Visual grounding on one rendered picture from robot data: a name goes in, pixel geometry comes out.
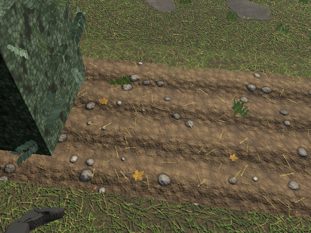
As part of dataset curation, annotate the left robot hand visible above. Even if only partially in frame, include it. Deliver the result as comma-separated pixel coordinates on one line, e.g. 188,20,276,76
4,207,65,233

